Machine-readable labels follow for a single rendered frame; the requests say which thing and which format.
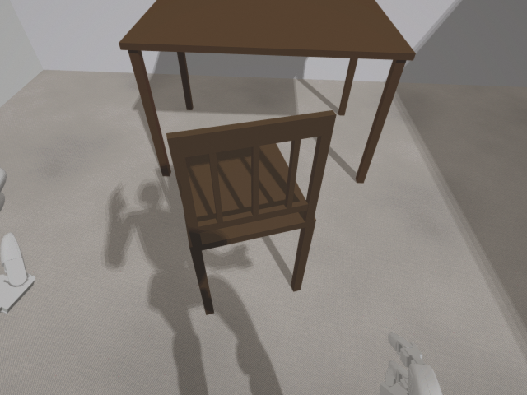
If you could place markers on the robot left hand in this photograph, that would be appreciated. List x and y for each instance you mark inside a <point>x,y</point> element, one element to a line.
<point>18,281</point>

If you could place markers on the table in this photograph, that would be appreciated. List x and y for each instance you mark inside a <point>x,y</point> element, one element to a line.
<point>306,28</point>

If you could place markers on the robot right hand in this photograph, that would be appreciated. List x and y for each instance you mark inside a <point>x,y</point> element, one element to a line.
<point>420,378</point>

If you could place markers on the chair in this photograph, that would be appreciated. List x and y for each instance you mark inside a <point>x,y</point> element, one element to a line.
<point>235,185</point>

